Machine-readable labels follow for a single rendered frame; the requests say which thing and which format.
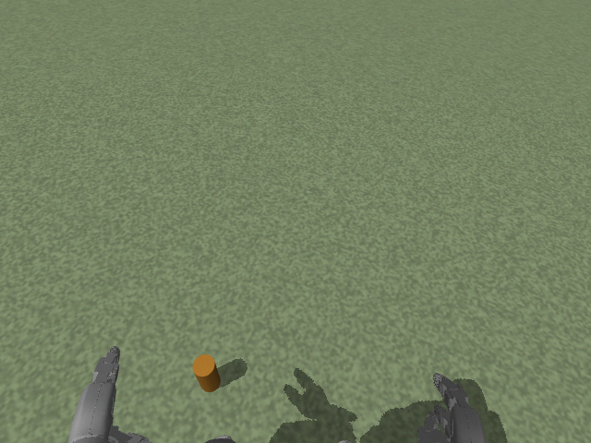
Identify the right robot hand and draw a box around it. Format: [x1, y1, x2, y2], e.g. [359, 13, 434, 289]
[418, 373, 487, 443]

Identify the can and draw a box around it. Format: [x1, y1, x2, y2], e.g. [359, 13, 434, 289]
[193, 354, 221, 392]

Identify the left robot hand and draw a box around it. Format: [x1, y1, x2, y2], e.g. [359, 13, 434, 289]
[68, 346, 152, 443]

